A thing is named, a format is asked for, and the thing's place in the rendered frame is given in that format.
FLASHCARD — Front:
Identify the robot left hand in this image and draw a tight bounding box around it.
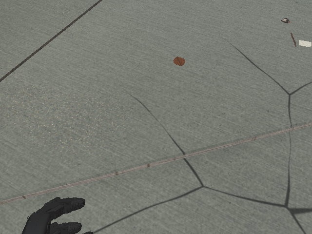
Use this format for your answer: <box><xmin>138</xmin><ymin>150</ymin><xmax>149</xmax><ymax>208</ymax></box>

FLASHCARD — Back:
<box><xmin>21</xmin><ymin>197</ymin><xmax>94</xmax><ymax>234</ymax></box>

